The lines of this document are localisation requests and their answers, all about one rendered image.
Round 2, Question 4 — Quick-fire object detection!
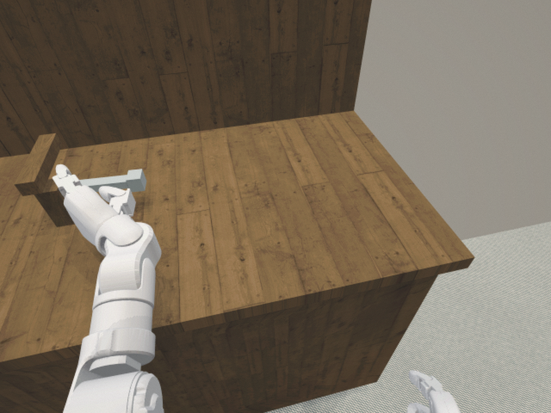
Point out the robot left hand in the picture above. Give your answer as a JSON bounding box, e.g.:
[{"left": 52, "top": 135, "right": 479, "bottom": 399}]
[{"left": 53, "top": 164, "right": 136, "bottom": 246}]

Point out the left robot upper arm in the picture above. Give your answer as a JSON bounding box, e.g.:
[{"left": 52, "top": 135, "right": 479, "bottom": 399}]
[{"left": 65, "top": 371, "right": 164, "bottom": 413}]

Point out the robot left forearm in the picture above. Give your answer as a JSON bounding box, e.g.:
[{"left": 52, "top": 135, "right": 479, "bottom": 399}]
[{"left": 63, "top": 214, "right": 162, "bottom": 413}]

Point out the counter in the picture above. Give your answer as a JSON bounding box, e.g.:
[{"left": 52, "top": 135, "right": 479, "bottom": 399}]
[{"left": 0, "top": 0, "right": 474, "bottom": 413}]

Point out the tap lever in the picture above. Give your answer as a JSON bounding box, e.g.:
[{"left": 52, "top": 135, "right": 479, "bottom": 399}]
[{"left": 59, "top": 169, "right": 146, "bottom": 193}]

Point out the robot right hand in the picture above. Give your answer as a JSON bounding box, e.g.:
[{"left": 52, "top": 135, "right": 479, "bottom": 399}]
[{"left": 406, "top": 370, "right": 461, "bottom": 413}]

